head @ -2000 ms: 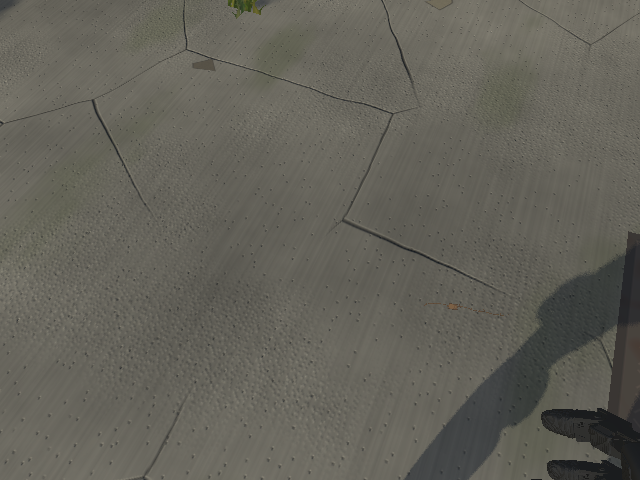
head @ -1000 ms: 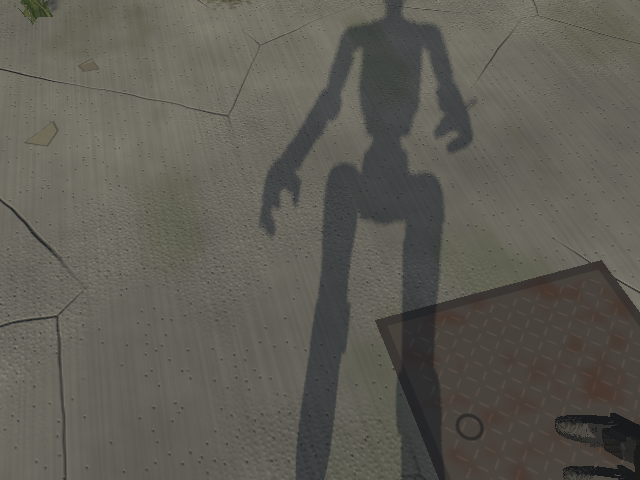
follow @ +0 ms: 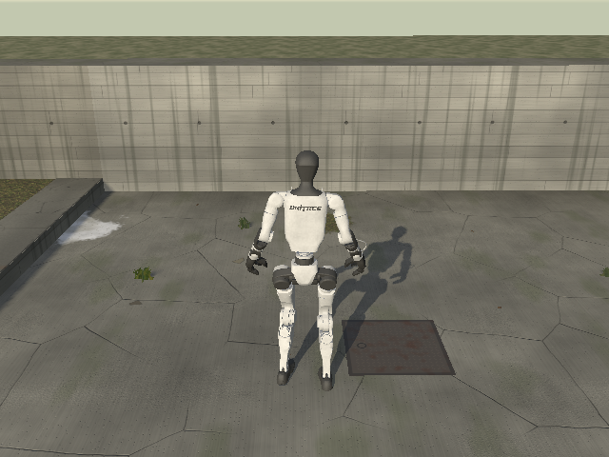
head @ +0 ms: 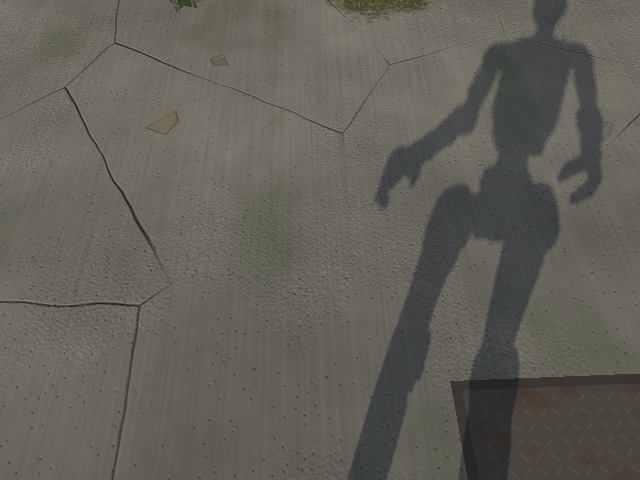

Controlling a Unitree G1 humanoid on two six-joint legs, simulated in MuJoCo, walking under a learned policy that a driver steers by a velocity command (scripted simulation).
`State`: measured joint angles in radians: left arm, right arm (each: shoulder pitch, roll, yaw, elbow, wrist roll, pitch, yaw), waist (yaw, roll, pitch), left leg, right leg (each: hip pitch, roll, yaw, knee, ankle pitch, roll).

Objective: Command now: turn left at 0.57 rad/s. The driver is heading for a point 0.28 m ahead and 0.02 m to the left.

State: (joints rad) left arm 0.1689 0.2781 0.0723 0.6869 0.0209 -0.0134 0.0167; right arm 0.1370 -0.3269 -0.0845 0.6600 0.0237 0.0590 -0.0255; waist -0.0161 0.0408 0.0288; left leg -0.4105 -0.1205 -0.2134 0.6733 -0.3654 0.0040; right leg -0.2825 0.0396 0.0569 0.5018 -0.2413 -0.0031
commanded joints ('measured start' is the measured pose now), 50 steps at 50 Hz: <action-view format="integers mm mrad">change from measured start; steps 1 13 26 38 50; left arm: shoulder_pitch -51 -13 25 2 4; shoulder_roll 153 198 116 117 191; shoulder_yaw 40 55 33 8 32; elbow -98 -73 -10 -29 -62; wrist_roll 31 -15 -17 -41 -42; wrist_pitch -17 17 29 33 7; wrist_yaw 9 17 17 -1 10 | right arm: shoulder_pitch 45 -15 -27 -19 -74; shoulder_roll -187 -65 -25 -114 -50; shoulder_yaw -63 -16 21 -8 -17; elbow -59 -111 -86 3 -20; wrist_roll -7 -2 -35 -28 -23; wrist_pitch -24 -2 -60 -36 -40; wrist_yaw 1 37 10 -5 -8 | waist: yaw -21 62 43 -5 20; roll -191 -226 96 58 -134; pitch -64 -90 -135 -36 -108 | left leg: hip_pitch -173 -44 261 329 -169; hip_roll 55 145 310 420 108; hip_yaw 36 244 41 3 145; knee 438 138 -334 -297 371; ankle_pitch -184 -56 593 570 -90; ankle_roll -40 -93 201 256 -90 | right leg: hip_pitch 76 191 -226 -141 260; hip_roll -404 -330 -110 -97 -252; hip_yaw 379 20 -17 -67 244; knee -236 -161 617 228 -122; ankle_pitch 159 359 -92 -204 601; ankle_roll -246 -220 91 55 -232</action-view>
